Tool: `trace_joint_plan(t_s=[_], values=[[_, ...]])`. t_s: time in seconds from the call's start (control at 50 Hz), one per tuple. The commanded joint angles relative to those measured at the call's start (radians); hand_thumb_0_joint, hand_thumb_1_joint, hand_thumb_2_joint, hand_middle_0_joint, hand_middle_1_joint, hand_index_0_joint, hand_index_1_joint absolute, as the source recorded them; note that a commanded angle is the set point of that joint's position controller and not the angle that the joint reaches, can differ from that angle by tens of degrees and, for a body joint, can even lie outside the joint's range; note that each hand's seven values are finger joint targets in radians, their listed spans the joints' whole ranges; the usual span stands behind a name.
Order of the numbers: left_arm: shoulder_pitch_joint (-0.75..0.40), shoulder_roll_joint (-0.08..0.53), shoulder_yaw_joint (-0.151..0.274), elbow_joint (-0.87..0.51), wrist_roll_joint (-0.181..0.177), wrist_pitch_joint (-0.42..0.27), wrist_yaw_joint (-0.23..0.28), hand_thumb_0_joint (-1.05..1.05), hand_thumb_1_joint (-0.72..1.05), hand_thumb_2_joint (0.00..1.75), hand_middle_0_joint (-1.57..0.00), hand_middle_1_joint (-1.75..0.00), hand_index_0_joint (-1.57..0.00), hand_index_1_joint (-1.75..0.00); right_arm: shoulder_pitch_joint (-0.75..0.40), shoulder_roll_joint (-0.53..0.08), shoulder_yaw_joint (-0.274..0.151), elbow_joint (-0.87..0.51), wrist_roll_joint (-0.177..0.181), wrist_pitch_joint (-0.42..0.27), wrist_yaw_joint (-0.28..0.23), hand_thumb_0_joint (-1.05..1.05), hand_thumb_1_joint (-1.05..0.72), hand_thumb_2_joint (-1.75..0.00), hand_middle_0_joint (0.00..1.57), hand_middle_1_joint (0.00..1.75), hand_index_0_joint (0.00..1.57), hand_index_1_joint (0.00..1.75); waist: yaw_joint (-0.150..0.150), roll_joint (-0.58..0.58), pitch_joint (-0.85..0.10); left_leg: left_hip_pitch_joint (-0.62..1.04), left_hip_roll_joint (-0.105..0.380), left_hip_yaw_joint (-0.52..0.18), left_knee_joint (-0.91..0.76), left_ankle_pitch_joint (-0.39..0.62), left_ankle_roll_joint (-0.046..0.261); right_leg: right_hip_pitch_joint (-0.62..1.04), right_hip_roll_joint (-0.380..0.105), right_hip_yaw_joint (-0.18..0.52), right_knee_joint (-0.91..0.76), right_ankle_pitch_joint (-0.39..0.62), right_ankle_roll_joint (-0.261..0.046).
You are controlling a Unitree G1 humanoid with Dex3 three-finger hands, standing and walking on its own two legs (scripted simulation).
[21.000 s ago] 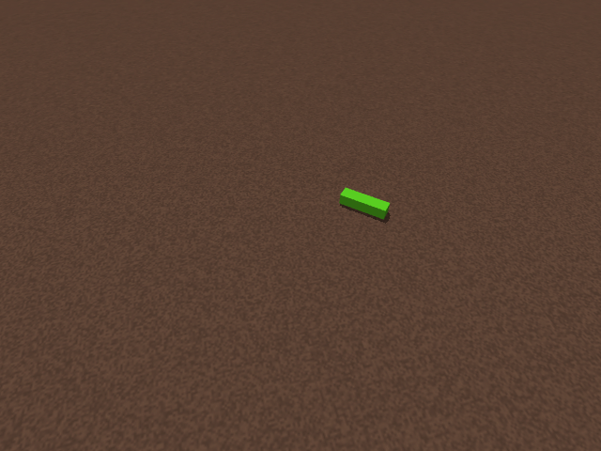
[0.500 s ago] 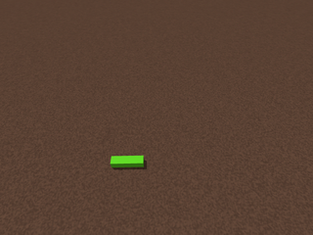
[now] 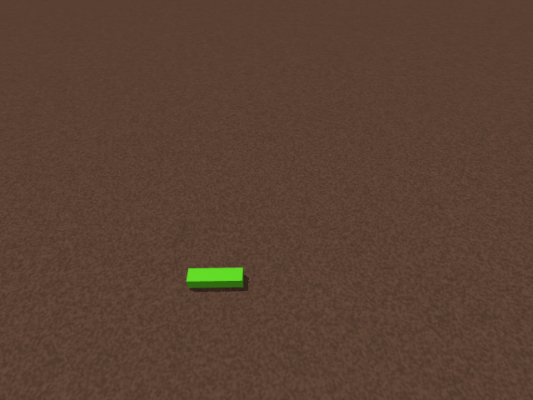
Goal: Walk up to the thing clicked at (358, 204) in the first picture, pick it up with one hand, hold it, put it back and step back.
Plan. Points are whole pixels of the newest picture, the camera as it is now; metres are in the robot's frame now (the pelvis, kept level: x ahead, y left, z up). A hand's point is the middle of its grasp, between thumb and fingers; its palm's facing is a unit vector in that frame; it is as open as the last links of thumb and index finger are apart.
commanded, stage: stand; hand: left
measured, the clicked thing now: (215, 277) +0.73 +0.24 -0.75
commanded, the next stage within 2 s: walk up in 0.04 s
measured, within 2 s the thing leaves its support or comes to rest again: neither
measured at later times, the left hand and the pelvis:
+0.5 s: hand out of the picture +0.14 +0.34 -0.16, palm faces -0.05 -0.94 -0.33, open 7.4 cm; pelvis +0.09 +0.06 +0.00, yaw -1 degrees
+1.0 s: hand (156, 276) +0.39 +0.25 -0.14, palm faces -0.06 -0.93 -0.35, open 7.4 cm; pelvis +0.28 +0.01 -0.01, yaw -4 degrees
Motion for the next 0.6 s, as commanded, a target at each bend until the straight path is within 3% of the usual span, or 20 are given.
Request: trace_joint_plan(t_s=[0.0,0.02,0.04,0.06,0.08,0.1,0.12,0.16,0.18,0.22,0.24,0.26,0.28,0.3,0.32,0.34,0.38,0.42,0.48,0.58], values=[[-0.041,0.224,0.04,-0.057,-0.003,-0.021,0.014,0.0,0.9,0.9,-0.2,-0.3,-0.2,-0.3,-0.031,-0.207,-0.034,-0.061,0.004,-0.019,-0.011,0.0,-0.9,-0.9,0.2,0.3,0.2,0.3,-0.006,-0.014,-0.037,-0.023,0.097,-0.075,-0.057,0.036,0.036,0.003,-0.121,0.112,-0.078,0.011,-0.023],[0.043,0.283,0.101,-0.092,0.009,-0.027,-0.008,0.0,0.9,0.9,-0.2,-0.3,-0.2,-0.3,0.029,-0.269,-0.072,-0.119,-0.014,-0.03,0.008,0.0,-0.9,-0.9,0.2,0.3,0.2,0.3,0.007,-0.014,-0.133,-0.037,0.036,-0.036,0.053,-0.38,0.09,0.075,-0.064,0.119,-0.045,-0.417,-0.065],[0.091,0.299,0.114,-0.083,0.02,-0.027,-0.015,0.0,0.9,0.9,-0.2,-0.3,-0.2,-0.3,0.032,-0.271,-0.078,-0.123,-0.025,-0.03,0.015,0.0,-0.9,-0.9,0.2,0.3,0.2,0.3,0.03,-0.024,-0.073,-0.167,0.023,-0.031,0.106,-0.515,0.092,0.069,-0.102,0.19,-0.059,-0.576,-0.091],[0.112,0.313,0.126,-0.082,0.024,-0.025,-0.018,0.0,0.9,0.9,-0.2,-0.3,-0.2,-0.3,0.007,-0.255,-0.077,-0.14,-0.028,-0.027,0.018,0.0,-0.9,-0.9,0.2,0.3,0.2,0.3,0.047,-0.071,-0.012,-0.282,-0.012,0.017,0.187,-0.496,0.072,0.078,-0.157,0.281,-0.124,-0.668,-0.116],[0.115,0.339,0.141,-0.096,0.027,-0.027,-0.019,0.0,0.9,0.9,-0.2,-0.3,-0.2,-0.3,-0.014,-0.232,-0.079,-0.163,-0.03,-0.024,0.023,0.0,-0.9,-0.9,0.2,0.3,0.2,0.3,0.056,-0.163,0.03,-0.349,-0.023,0.063,0.35,-0.384,0.059,0.06,-0.261,0.393,-0.211,-0.729,-0.165],[0.099,0.345,0.15,-0.118,0.029,-0.031,-0.017,0.0,0.9,0.9,-0.2,-0.3,-0.2,-0.3,-0.028,-0.231,-0.084,-0.182,-0.034,-0.025,0.026,0.0,-0.9,-0.9,0.2,0.3,0.2,0.3,0.061,-0.152,0.088,-0.431,0.02,0.004,0.434,-0.319,0.056,0.059,-0.325,0.445,-0.234,-0.66,-0.214],[0.074,0.339,0.154,-0.137,0.029,-0.036,-0.016,0.0,0.9,0.9,-0.2,-0.3,-0.2,-0.3,0.0,-0.225,-0.085,-0.185,-0.03,-0.031,0.024,0.0,-0.9,-0.9,0.2,0.3,0.2,0.3,0.05,-0.137,0.105,-0.462,0.065,-0.029,0.404,-0.276,0.055,0.096,-0.334,0.429,-0.205,-0.509,-0.239],[0.119,0.31,0.152,-0.146,0.028,-0.036,-0.018,0.0,0.9,0.9,-0.2,-0.3,-0.2,-0.3,-0.011,-0.225,-0.09,-0.202,-0.027,-0.049,0.027,0.0,-0.9,-0.9,0.2,0.3,0.2,0.3,0.064,-0.118,0.062,-0.428,0.061,-0.03,0.357,-0.287,0.058,0.139,-0.279,0.352,-0.177,-0.343,-0.234],[0.107,0.305,0.152,-0.159,0.029,-0.035,-0.023,0.0,0.9,0.9,-0.2,-0.3,-0.2,-0.3,0.006,-0.218,-0.094,-0.21,-0.028,-0.051,0.032,0.0,-0.9,-0.9,0.2,0.3,0.2,0.3,0.054,-0.122,0.034,-0.371,0.059,-0.027,0.331,-0.287,0.057,0.125,-0.253,0.306,-0.164,-0.338,-0.212],[0.015,0.305,0.149,-0.204,0.028,-0.025,-0.034,0.0,0.9,0.9,-0.2,-0.3,-0.2,-0.3,0.121,-0.22,-0.109,-0.196,-0.027,-0.05,0.038,0.0,-0.9,-0.9,0.2,0.3,0.2,0.3,-0.019,-0.159,-0.004,-0.149,0.044,0.001,0.25,-0.226,0.068,-0.061,-0.202,0.229,-0.133,-0.398,-0.175],[-0.044,0.306,0.144,-0.228,0.024,-0.018,-0.037,0.0,0.9,0.9,-0.2,-0.3,-0.2,-0.3,0.239,-0.22,-0.122,-0.167,-0.026,-0.048,0.035,0.0,-0.9,-0.9,0.2,0.3,0.2,0.3,-0.091,-0.156,-0.014,0.047,0.03,0.033,0.167,-0.121,0.069,-0.224,-0.165,0.167,-0.058,-0.467,-0.146],[-0.086,0.261,0.132,-0.25,0.024,-0.008,-0.039,0.0,0.9,0.9,-0.2,-0.3,-0.2,-0.3,0.373,-0.234,-0.141,-0.121,-0.031,-0.049,0.026,0.0,-0.9,-0.9,0.2,0.3,0.2,0.3,-0.159,-0.055,-0.02,0.24,-0.003,0.047,0.13,-0.077,0.061,-0.397,-0.088,0.09,0.122,-0.496,-0.107],[-0.049,0.172,0.108,-0.272,0.019,-0.002,-0.037,0.0,0.9,0.9,-0.2,-0.3,-0.2,-0.3,0.463,-0.302,-0.163,-0.103,-0.044,-0.052,0.01,0.0,-0.9,-0.9,0.2,0.3,0.2,0.3,-0.197,0.234,-0.013,0.331,0.101,-0.155,-0.029,-0.291,0.052,-0.587,0.07,0.004,0.466,-0.546,-0.073],[-0.015,0.143,0.096,-0.283,0.013,0.001,-0.028,0.0,0.9,0.9,-0.2,-0.3,-0.2,-0.3,0.404,-0.375,-0.17,-0.15,-0.056,-0.061,-0.003,0.0,-0.9,-0.9,0.2,0.3,0.2,0.3,-0.159,0.319,0.035,0.195,0.327,-0.56,-0.192,-0.597,0.083,-0.696,0.142,0.086,0.716,-0.47,-0.042],[0.024,0.242,0.117,-0.26,0.01,0.002,-0.02,0.0,0.9,0.9,-0.2,-0.3,-0.2,-0.3,0.229,-0.413,-0.17,-0.21,-0.033,-0.065,-0.006,0.0,-0.9,-0.9,0.2,0.3,0.2,0.3,-0.09,0.165,0.093,-0.025,0.391,-0.638,-0.263,-0.701,0.15,-0.581,0.054,0.207,0.735,-0.343,-0.051],[0.075,0.275,0.12,-0.241,0.004,-0.002,-0.024,0.0,0.9,0.9,-0.2,-0.3,-0.2,-0.3,0.166,-0.404,-0.161,-0.232,-0.023,-0.071,-0.004,0.0,-0.9,-0.9,0.2,0.3,0.2,0.3,-0.047,0.138,0.123,-0.091,0.387,-0.582,-0.266,-0.704,0.182,-0.512,-0.005,0.2,0.713,-0.285,-0.06],[0.176,0.282,0.126,-0.193,-0.003,-0.006,-0.035,0.0,0.9,0.9,-0.2,-0.3,-0.2,-0.3,0.101,-0.32,-0.132,-0.265,-0.017,-0.08,-0.002,0.0,-0.9,-0.9,0.2,0.3,0.2,0.3,0.019,0.133,0.102,-0.038,0.269,-0.356,-0.192,-0.489,0.16,-0.47,-0.026,0.168,0.7,-0.19,-0.039],[0.213,0.274,0.13,-0.164,0.001,-0.005,-0.044,0.0,0.9,0.9,-0.2,-0.3,-0.2,-0.3,0.143,-0.291,-0.127,-0.277,-0.011,-0.092,0.0,0.0,-0.9,-0.9,0.2,0.3,0.2,0.3,0.007,0.144,0.088,-0.019,0.223,-0.217,-0.172,-0.317,0.16,-0.436,-0.023,0.136,0.664,-0.127,-0.018],[0.122,0.251,0.122,-0.218,0.005,-0.006,-0.057,0.0,0.9,0.9,-0.2,-0.3,-0.2,-0.3,0.207,-0.298,-0.128,-0.275,-0.007,-0.097,0.002,0.0,-0.9,-0.9,0.2,0.3,0.2,0.3,-0.03,0.122,0.128,-0.001,0.222,-0.148,-0.178,-0.172,0.183,-0.449,-0.037,0.113,0.526,-0.081,0.007],[0.007,0.213,0.111,-0.288,0.007,-0.018,-0.068,0.0,0.9,0.9,-0.2,-0.3,-0.2,-0.3,0.275,-0.298,-0.123,-0.301,0.001,-0.091,0.003,0.0,-0.9,-0.9,0.2,0.3,0.2,0.3,-0.066,0.13,0.116,0.051,0.195,-0.02,-0.077,0.189,0.176,-0.377,-0.044,0.011,0.318,-0.016,-0.011]])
